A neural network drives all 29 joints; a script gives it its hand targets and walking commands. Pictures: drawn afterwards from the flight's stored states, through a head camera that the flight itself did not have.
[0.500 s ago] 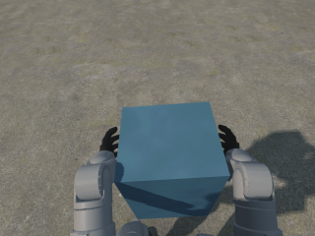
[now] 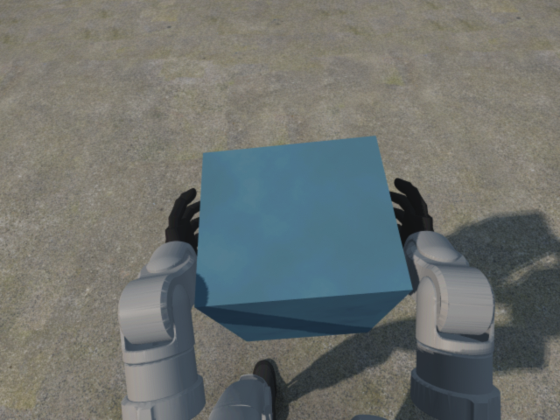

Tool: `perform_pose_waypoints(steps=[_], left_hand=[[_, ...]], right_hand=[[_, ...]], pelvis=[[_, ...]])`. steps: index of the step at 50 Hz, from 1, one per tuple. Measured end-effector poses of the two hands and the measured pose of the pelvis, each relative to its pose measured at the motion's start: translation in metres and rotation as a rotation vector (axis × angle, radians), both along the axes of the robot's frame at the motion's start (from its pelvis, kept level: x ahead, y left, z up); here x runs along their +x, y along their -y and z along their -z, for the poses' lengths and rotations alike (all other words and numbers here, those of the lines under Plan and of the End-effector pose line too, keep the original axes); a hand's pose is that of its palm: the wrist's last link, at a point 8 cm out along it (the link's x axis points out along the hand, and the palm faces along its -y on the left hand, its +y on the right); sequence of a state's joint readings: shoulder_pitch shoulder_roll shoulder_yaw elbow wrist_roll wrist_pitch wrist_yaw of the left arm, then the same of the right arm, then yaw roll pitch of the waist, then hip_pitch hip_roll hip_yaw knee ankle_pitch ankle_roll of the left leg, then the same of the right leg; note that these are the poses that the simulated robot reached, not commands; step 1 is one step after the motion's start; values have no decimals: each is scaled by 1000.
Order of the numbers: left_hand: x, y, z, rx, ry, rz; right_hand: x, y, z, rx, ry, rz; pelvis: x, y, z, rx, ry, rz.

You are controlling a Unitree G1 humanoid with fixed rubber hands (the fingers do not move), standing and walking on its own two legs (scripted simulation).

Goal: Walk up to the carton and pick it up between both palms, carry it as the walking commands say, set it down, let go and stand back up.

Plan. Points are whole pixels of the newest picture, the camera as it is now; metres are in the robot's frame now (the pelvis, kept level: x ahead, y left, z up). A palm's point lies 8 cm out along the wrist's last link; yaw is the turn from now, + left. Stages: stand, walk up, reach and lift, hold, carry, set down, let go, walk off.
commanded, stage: carry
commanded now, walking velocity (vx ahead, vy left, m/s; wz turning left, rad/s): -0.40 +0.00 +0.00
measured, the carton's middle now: (299, 257) +0.31 +0.02 +0.04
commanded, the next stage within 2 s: none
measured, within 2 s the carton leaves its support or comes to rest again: neither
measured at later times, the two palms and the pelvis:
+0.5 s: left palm out of the picture -0.05 +0.15 +0.06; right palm out of the picture -0.04 -0.13 +0.06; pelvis -0.33 -0.01 +0.00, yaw +4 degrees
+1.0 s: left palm out of the picture -0.39 +0.09 +0.07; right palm out of the picture -0.40 -0.19 +0.05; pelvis -0.66 -0.04 +0.01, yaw +0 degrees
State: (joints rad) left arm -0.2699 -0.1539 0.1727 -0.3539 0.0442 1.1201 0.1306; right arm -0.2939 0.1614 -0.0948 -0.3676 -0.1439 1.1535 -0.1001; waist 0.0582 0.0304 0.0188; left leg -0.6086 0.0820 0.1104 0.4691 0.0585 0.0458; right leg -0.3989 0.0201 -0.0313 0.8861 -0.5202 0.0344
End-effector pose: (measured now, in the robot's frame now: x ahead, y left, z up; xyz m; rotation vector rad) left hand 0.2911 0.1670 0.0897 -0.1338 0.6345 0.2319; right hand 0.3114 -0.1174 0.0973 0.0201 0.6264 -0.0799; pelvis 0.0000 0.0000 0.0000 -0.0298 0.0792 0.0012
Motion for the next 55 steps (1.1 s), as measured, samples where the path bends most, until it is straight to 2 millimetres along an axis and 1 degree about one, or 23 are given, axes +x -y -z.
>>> perform_pose_waypoints(steps=[3,5,7,10,14,16,18,22,25,27,28,29,31,33,36,38,40,42,44,47,49,52,55], left_hand=[[-46,17,15,29,-65,30],[-83,28,23,63,-143,57],[-119,40,26,63,-198,73],[-156,55,15,68,-183,107],[-183,62,-30,95,-9,110],[-200,59,-43,105,32,98],[-221,52,-41,109,11,83],[-284,32,-5,91,-119,60],[-343,14,26,42,-166,35],[-389,6,44,-7,-200,10],[-410,3,48,-6,-222,15],[-430,0,48,1,-238,18],[-460,-6,35,6,-235,-5],[-477,-11,16,-13,-183,-39],[-492,-13,-14,-36,-28,-63],[-504,-8,-26,-47,50,-59],[-522,2,-24,-49,55,-41],[-547,16,-13,-34,-5,-15],[-579,32,3,2,-83,17],[-631,58,19,88,-181,89],[-664,72,21,121,-225,133],[-699,87,8,138,-195,169],[-724,93,-19,124,-73,167]], right_hand=[[-51,18,22,8,-65,10],[-95,29,39,20,-144,14],[-136,40,44,8,-200,11],[-176,56,27,19,-183,56],[-209,63,-9,73,-12,92],[-225,59,-15,92,29,88],[-245,52,-8,97,9,73],[-301,32,23,57,-117,29],[-349,14,38,6,-164,-1],[-384,5,42,-44,-198,-28],[-401,2,42,-52,-219,-33],[-418,-1,41,-53,-234,-40],[-447,-7,35,-43,-235,-59],[-464,-13,20,-43,-188,-76],[-477,-15,-16,-42,-33,-71],[-490,-10,-35,-39,46,-51],[-512,0,-38,-40,50,-33],[-541,15,-23,-37,-10,-18],[-579,32,2,-20,-88,-5],[-647,59,38,40,-182,41],[-693,72,50,66,-226,69],[-741,85,41,86,-198,116],[-769,91,14,95,-78,142]], pelvis=[[-40,11,7,-26,18,-4],[-66,17,3,-51,60,-26],[-90,24,-4,4,87,-23],[-129,28,-12,71,110,5],[-179,27,-15,83,76,-22],[-201,24,-13,78,46,-35],[-223,21,-11,76,22,-37],[-275,12,-5,82,2,-54],[-328,5,5,98,18,-70],[-361,3,2,138,60,-36],[-375,1,-2,116,74,-27],[-388,0,-6,81,81,-29],[-411,-1,-14,15,82,-61],[-434,1,-20,-12,69,-76],[-469,6,-20,-12,47,-52],[-492,10,-19,-7,29,-31],[-515,16,-17,-8,11,-21],[-541,22,-15,-12,5,-15],[-569,30,-10,-10,12,-8],[-617,37,-6,-33,55,1],[-645,39,-10,-5,86,-3],[-686,41,-14,43,98,-1],[-726,43,-16,58,81,-10]])
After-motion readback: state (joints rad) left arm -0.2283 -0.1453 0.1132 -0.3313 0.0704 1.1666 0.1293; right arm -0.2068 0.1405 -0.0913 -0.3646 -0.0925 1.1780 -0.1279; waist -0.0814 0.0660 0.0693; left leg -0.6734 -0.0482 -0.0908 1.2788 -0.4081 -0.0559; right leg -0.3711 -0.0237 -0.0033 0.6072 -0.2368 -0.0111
